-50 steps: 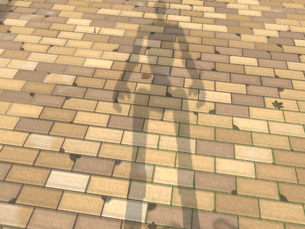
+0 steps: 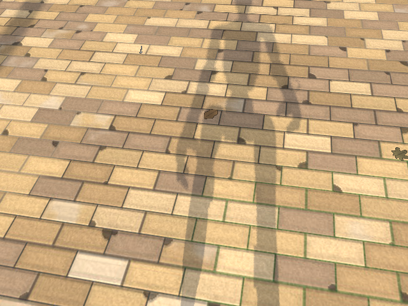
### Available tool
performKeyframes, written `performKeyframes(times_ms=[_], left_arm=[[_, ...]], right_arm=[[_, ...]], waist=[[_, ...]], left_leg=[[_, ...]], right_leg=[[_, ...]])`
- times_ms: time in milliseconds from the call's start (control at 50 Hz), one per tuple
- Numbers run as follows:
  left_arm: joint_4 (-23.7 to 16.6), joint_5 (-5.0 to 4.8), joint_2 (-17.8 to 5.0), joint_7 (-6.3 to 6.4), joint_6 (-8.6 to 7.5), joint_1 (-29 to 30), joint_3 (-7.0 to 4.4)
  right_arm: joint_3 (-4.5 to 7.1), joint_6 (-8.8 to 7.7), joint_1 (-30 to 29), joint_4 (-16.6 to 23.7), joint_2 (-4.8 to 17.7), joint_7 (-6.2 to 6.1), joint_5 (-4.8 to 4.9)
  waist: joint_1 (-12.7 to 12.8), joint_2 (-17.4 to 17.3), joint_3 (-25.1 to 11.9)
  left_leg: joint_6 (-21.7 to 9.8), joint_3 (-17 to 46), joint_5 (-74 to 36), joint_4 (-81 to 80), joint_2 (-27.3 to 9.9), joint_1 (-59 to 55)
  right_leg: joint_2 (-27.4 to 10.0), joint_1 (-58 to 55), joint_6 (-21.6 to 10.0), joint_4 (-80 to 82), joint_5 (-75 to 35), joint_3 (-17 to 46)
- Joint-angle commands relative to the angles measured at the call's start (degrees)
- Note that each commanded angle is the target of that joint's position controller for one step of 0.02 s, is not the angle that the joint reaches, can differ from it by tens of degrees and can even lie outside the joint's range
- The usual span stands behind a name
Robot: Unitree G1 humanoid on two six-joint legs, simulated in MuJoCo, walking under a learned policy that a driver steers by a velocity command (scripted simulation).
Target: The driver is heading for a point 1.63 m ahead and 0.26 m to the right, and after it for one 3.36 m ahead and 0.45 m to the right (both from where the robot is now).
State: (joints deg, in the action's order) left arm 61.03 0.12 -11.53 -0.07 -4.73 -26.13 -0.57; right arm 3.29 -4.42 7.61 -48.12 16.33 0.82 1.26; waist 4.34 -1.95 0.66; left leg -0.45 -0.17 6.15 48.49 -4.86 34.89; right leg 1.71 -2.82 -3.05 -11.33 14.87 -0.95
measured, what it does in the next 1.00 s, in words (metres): walks ahead: left foot, then right foot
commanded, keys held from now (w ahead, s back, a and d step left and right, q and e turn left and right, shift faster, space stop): w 0.16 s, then no key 0.70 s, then w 0.14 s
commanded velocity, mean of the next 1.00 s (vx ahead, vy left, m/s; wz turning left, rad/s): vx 0.20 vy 0.00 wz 0.00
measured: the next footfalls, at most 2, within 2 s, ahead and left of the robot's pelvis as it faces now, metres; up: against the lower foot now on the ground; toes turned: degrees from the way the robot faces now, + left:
left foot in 0.20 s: +0.31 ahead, +0.14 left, +0.00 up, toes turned +2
right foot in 0.62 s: +0.36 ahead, -0.09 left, +0.00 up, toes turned +0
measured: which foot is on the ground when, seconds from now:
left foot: up 0.00-0.18, down 0.20-1.00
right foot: down 0.00-0.20, up 0.22-0.60, down 0.62-1.00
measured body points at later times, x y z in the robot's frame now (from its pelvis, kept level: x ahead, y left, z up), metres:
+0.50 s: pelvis +0.23 +0.06 -0.01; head +0.26 +0.06 +0.44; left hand +0.34 +0.32 -0.14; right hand +0.30 -0.20 -0.14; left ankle +0.27 +0.14 -0.75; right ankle +0.30 -0.10 -0.71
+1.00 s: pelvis +0.32 +0.02 -0.02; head +0.32 +0.02 +0.43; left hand +0.39 +0.29 -0.16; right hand +0.36 -0.24 -0.16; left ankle +0.27 +0.14 -0.75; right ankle +0.32 -0.09 -0.75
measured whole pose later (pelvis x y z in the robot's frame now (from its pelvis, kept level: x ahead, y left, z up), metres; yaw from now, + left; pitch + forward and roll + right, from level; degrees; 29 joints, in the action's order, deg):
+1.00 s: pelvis +0.32 +0.02 -0.02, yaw +0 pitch -1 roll +0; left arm 58.6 -1.0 -13.1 1.5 -1.3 -11.4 -2.8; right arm 1.3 -0.8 12.7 -60.6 14.6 -1.3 0.9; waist -0.5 -0.1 0.3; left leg -1.7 -2.0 21.8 31.5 0.2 9.5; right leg -0.4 15.2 -1.2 -33.9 18.6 0.3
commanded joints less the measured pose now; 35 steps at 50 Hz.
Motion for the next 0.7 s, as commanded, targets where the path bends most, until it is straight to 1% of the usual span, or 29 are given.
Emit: performKeyframes(times_ms=[20, 60, 100, 120, 140, 160, 180, 200, 220, 240, 260, 280, 300, 320, 340, 380, 400, 420, 460, 500, 520, 560, 580, 600, 620, 640, 660, 680, 700], left_arm=[[-2.3, -0.05, -10.6, 1.02, -0.13, -1.8, -1.71], [-1.8, -0.53, -10.8, 1.14, -0.13, -3.3, -1.89], [-1.6, -1.03, -11.0, 1.24, 0.02, -3.5, -2.21], [-1.7, -1.12, -11.3, 1.27, 0.18, -3.2, -2.47], [-2.0, -1.04, -11.8, 1.28, 0.37, -2.4, -2.76], [-2.4, -0.80, -12.7, 1.28, 0.66, -1.6, -3.11], [-2.7, -0.32, -12.9, 1.30, 1.29, -0.5, -3.28], [-3.4, 0.10, -12.3, 1.33, 1.80, 0.0, -2.99], [-5.1, 1.28, -9.8, 1.41, 1.72, -1.2, -2.05], [-3.7, 0.60, -1.2, 0.73, 0.90, -11.1, 0.15], [-2.9, -0.75, -8.2, 0.52, -0.21, -7.2, -1.53], [-5.1, -2.12, -10.0, 0.54, -0.65, -1.2, -2.27], [-5.7, -1.77, -9.8, 1.08, -0.70, 1.9, -2.28], [-5.9, -1.17, -9.6, 1.59, -0.24, 3.2, -2.82], [-5.9, -0.87, -8.5, 1.74, 0.51, 2.3, -2.87], [-5.9, -0.62, -5.5, 1.94, 1.93, 1.0, -2.53], [-6.4, -0.39, -5.1, 2.19, 2.49, 1.6, -2.47], [-7.4, -0.14, -5.2, 2.44, 2.92, 3.3, -2.43], [-8.8, 0.30, -5.6, 2.61, 3.56, 7.3, -2.22], [-9.4, 0.03, -7.0, 2.59, 4.34, 10.1, -2.54], [-9.7, -0.09, -7.6, 2.60, 4.72, 11.3, -2.74], [-10.1, 0.11, -8.0, 2.64, 5.01, 13.3, -3.00], [-10.0, 0.48, -7.9, 2.64, 4.90, 13.4, -3.07], [-10.0, 1.03, -8.3, 2.68, 4.77, 13.7, -3.16], [-10.3, 1.25, -10.2, 2.90, 4.57, 13.7, -3.47], [-10.6, 0.58, -13.9, 3.12, 4.59, 14.8, -4.10], [-9.3, 0.09, -12.0, 2.67, 4.57, 15.7, -3.90], [-9.4, 0.02, -9.1, 2.14, 4.37, 17.0, -3.43], [-9.3, 0.38, -8.0, 1.91, 4.07, 17.6, -3.05]], right_arm=[[-0.88, -0.92, -11.3, 6.5, -0.1, 0.63, 0.19], [-1.01, -0.99, -14.1, 7.5, 0.4, 1.09, 0.47], [-0.95, -1.23, -15.7, 8.5, 1.3, 1.61, 0.62], [-0.77, -1.40, -15.6, 8.7, 1.9, 1.85, 0.58], [-0.36, -1.55, -14.3, 8.5, 3.0, 1.98, 0.50], [0.28, -1.57, -11.6, 7.9, 4.4, 1.91, 0.40], [1.36, -1.52, -4.9, 6.0, 6.2, 1.61, 0.13], [2.48, -1.37, 4.6, 3.1, 8.2, 1.11, -0.11], [3.17, -1.16, 14.0, 0.9, 12.1, 0.45, -1.64], [2.99, -1.00, 14.6, -0.3, 13.6, 1.15, -2.30], [1.80, -0.86, 12.2, 0.1, 8.4, 1.31, -1.42], [0.98, -0.96, 5.8, 0.8, 6.3, 1.17, -1.01], [0.42, -1.24, 1.7, 1.1, 4.8, 1.30, -1.02], [0.12, -1.54, -0.3, 1.0, 3.8, 1.48, -1.21], [-0.16, -1.83, -1.0, 0.2, 3.1, 1.59, -1.99], [-0.71, -2.24, -1.8, -1.3, 2.1, 1.70, -2.77], [-0.77, -2.39, -2.3, -2.0, 2.5, 1.53, -2.99], [-0.72, -2.30, -3.0, -2.4, 3.3, 1.16, -3.10], [-0.40, -1.53, -3.0, -3.2, 5.3, 0.33, -2.83], [-0.20, -0.54, -1.4, -4.3, 6.6, -0.21, -2.52], [-0.29, -0.10, -0.9, -4.7, 6.6, -0.36, -2.39], [-0.66, 0.63, -0.9, -5.3, 5.9, -0.56, -1.90], [-0.98, 0.93, -1.2, -5.5, 5.2, -0.64, -1.44], [-1.54, 1.06, 0.3, -6.2, 3.7, -0.65, -1.24], [-2.06, 1.03, 2.9, -7.0, 2.4, -0.64, -1.74], [-1.78, 0.83, 7.9, -7.8, 2.7, -0.53, -2.33], [-2.06, 1.37, 8.7, -8.1, 1.6, -1.04, -2.13], [-1.92, 1.98, 5.8, -7.9, 2.9, -1.43, -2.11], [-1.75, 2.53, 4.5, -7.8, 3.6, -1.81, -1.83]], waist=[[1.0, 7.1, 7.0], [1.2, 7.2, 8.4], [0.3, 7.3, 8.9], [-0.6, 7.2, 8.3], [-2.1, 7.5, 6.8], [-4.0, 8.5, 3.9], [-7.8, 9.4, -0.6], [-12.2, 8.7, -6.5], [-13.7, 1.0, -15.3], [-7.9, -15.1, -25.6], [-9.7, -7.2, -22.1], [-7.9, -5.2, -11.9], [-6.1, 0.6, -7.8], [-4.6, 1.4, -5.1], [-3.0, -0.1, -4.9], [-1.0, -1.1, -4.9], [-0.4, -1.6, -4.6], [-0.1, -2.4, -4.6], [-1.1, -3.1, -5.6], [-2.4, -2.5, -6.1], [-2.8, -2.3, -5.4], [-2.8, -1.8, -3.2], [-2.2, -1.3, -2.3], [-2.1, -0.3, -1.3], [-3.0, 2.3, -1.3], [-7.0, 8.3, -1.7], [-7.5, 12.1, -2.8], [-6.1, 9.3, -0.9], [-5.6, 7.4, -0.9]], left_leg=[[1.0, -2.6, -6.8, -10.7, 1.7, 2.8], [0.4, -2.6, -8.7, -14.5, 2.3, 1.0], [-1.1, -1.5, -8.5, -17.3, 2.3, 0.7], [-2.0, -1.2, -7.5, -18.2, 2.5, 0.0], [-3.0, -1.4, -6.1, -18.9, 3.3, -2.6], [-4.0, -2.3, -4.4, -18.4, 4.8, -7.1], [-5.4, -3.5, -3.8, -18.4, 6.9, -15.7], [-7.0, -3.3, -8.4, -19.6, 6.7, -28.7], [-10.5, 9.8, -19.6, -16.1, -5.2, -47.9], [-21.3, 36.1, -21.7, -22.7, -19.9, -62.2], [-19.2, 35.2, -22.3, -26.3, -17.2, -54.6], [-17.0, 24.2, -27.1, -27.0, -15.2, -45.1], [-15.4, 17.6, -32.6, -28.4, -12.7, -36.8], [-14.4, 13.3, -34.7, -30.3, -10.6, -30.7], [-13.8, 10.4, -35.5, -32.1, -9.2, -26.0], [-14.5, 6.6, -37.6, -33.9, -7.8, -20.2], [-14.8, 4.9, -37.9, -34.3, -7.2, -18.3], [-14.8, 3.7, -37.9, -34.5, -6.7, -17.5], [-13.9, 2.4, -33.1, -34.7, -5.9, -17.2], [-13.3, 3.4, -22.2, -35.6, -6.2, -17.5], [-13.0, 4.3, -15.3, -36.1, -6.4, -17.2], [-11.9, 5.7, -2.1, -35.9, -6.0, -16.3], [-10.6, 5.9, 3.5, -34.8, -4.9, -15.6], [-8.4, 5.8, 6.5, -33.2, -3.2, -15.1], [-5.6, 4.9, 9.0, -30.6, -0.9, -14.5], [-3.5, 2.2, 12.1, -28.3, 3.4, -13.2], [-2.2, -0.6, 11.0, -28.7, 4.9, -18.3], [-1.5, -0.9, 9.1, -28.0, 4.7, -20.8], [-1.7, -0.6, 7.3, -27.4, 4.4, -21.2]], right_leg=[[-12.1, 4.5, -6.6, 6.5, -17.8, 6.6], [-13.3, 4.3, -7.0, 7.2, -17.6, 6.1], [-15.1, 1.1, -6.7, 6.0, -20.3, 5.7], [-15.9, -0.9, -6.2, 4.6, -23.6, 5.4], [-16.4, -2.7, -5.6, 2.0, -30.5, 4.9], [-16.6, -4.1, -5.0, -2.0, -40.9, 4.4], [-15.2, -3.9, -3.8, -10.7, -52.3, 3.2], [-12.3, 0.6, -1.6, -22.7, -54.4, 1.8], [-8.1, 15.0, 0.3, -40.6, -33.3, 0.9], [3.9, 31.8, 3.5, -61.2, 20.3, 4.4], [1.6, 33.2, 2.9, -67.3, 21.2, 11.6], [-1.1, 36.1, 2.7, -67.0, 17.5, 8.8], [-4.1, 34.4, 3.2, -64.1, 13.3, 6.6], [-5.6, 32.4, 3.6, -60.8, 10.9, 5.8], [-6.9, 28.0, 3.7, -58.5, 8.9, 5.9], [-7.3, 23.0, 4.4, -52.8, 7.1, 5.4], [-7.5, 22.0, 4.9, -48.2, 6.0, 5.1], [-7.5, 21.5, 5.3, -43.2, 4.7, 4.7], [-7.4, 19.4, 5.6, -34.9, -0.1, 3.9], [-6.8, 17.7, 5.7, -30.5, -4.0, 3.5], [-6.7, 17.2, 5.6, -28.7, -4.6, 3.6], [-6.2, 15.7, 4.8, -23.3, -5.2, 3.3], [-5.7, 13.3, 4.1, -18.9, -7.0, 2.6], [-6.0, 11.1, 3.4, -14.2, -10.0, 3.2], [-9.1, 8.5, 2.5, -11.7, -17.9, 6.4], [-11.8, 7.0, 0.5, -13.4, -23.2, 8.5], [-10.4, 12.2, -0.7, -12.3, -12.1, 8.1], [-8.2, 15.4, 0.3, -11.5, -7.9, 7.2], [-7.4, 15.6, 1.3, -11.5, -9.5, 6.3]])
Velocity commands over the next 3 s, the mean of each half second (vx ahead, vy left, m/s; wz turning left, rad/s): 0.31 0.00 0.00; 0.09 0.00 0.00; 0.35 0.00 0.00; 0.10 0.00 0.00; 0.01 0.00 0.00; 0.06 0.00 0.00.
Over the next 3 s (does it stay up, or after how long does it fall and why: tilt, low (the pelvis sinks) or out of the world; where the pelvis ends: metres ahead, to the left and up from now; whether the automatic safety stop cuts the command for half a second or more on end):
stays up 0.68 0.00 -0.02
